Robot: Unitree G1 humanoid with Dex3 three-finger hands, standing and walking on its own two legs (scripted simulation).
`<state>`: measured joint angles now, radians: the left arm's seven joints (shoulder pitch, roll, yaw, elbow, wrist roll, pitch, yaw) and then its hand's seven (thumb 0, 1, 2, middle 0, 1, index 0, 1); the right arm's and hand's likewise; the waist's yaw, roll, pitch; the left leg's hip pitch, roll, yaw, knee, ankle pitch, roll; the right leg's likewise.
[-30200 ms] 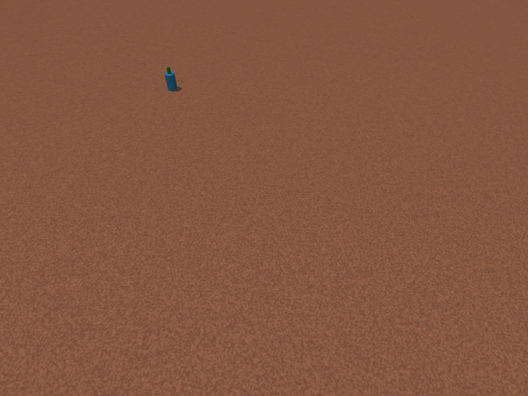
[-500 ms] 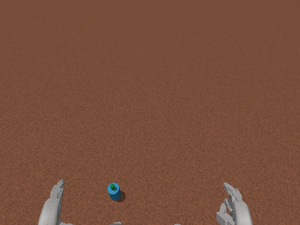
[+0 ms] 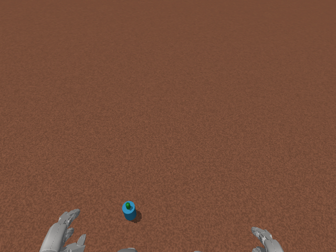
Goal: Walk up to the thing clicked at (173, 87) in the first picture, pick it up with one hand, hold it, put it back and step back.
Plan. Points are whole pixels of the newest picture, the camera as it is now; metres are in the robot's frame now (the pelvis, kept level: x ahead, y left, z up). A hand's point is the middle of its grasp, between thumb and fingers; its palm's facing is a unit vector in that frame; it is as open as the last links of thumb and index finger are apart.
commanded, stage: stand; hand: left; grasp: from the side
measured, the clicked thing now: (129, 209) +0.42 +0.18 -0.65
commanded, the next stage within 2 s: none
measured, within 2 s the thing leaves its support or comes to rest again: neither
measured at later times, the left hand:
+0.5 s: hand out of the picture +0.05 +0.26 -0.12, palm faces +0.02 -0.94 -0.35, open 7.3 cm
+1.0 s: hand out of the picture +0.03 +0.25 -0.12, palm faces +0.00 -0.94 -0.35, open 7.3 cm
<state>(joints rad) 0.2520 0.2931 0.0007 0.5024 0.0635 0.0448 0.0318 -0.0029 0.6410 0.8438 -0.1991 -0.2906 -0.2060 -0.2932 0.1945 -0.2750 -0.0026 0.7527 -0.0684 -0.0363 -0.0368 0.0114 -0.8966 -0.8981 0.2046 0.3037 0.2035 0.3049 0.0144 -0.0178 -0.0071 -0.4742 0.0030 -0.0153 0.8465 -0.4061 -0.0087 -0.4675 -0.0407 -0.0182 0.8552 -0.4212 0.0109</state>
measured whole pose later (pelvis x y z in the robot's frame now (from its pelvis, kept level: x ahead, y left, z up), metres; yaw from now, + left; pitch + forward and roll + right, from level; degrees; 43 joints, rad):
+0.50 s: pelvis -0.01 +0.02 +0.04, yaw +0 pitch -4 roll +0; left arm 0.19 0.31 0.01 1.04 0.03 0.00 0.02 0.00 0.91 0.90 -0.20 -0.30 -0.21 -0.30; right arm 0.16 -0.30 -0.02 1.05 -0.03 0.00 -0.01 0.01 -0.90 -0.90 0.20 0.30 0.20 0.30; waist 0.02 0.01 0.05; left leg -0.19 -0.02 -0.01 0.48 -0.22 0.01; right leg -0.17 -0.06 -0.02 0.47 -0.23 0.04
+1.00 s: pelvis -0.01 +0.00 +0.04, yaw +1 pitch -4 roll +0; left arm 0.16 0.33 0.01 1.14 0.03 -0.01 0.01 0.00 0.91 0.90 -0.20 -0.30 -0.21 -0.30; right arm 0.16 -0.33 -0.02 1.13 -0.02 0.01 0.00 0.01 -0.90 -0.90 0.20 0.30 0.20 0.30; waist 0.01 0.02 0.06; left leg -0.17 0.01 -0.03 0.40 -0.17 -0.01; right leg -0.15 -0.04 -0.04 0.39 -0.18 0.02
